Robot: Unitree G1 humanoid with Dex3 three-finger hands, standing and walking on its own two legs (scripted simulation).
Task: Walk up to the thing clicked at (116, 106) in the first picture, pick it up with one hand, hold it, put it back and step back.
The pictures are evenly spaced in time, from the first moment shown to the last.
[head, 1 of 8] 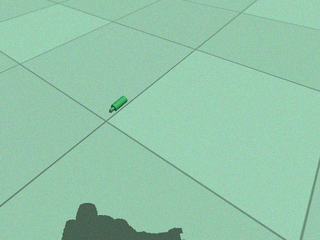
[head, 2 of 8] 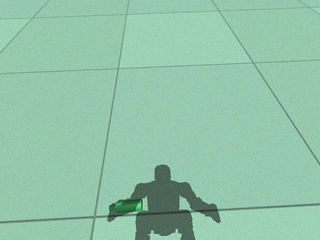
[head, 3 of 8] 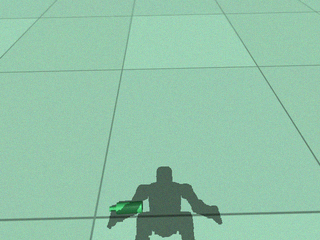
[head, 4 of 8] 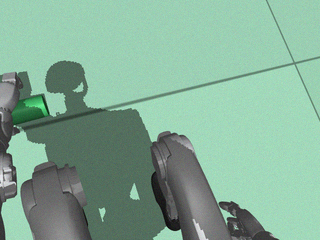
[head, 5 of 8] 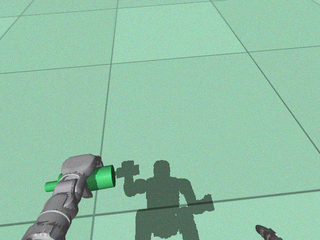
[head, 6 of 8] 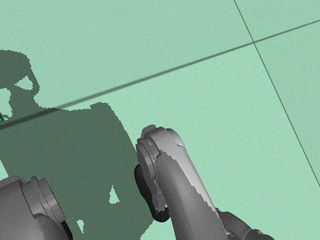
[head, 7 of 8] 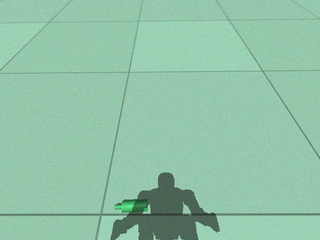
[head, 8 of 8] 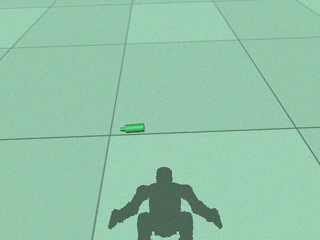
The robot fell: no
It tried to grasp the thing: yes
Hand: left
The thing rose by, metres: 0.69
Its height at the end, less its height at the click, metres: +0.00
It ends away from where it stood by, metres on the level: 0.01
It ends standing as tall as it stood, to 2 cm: yes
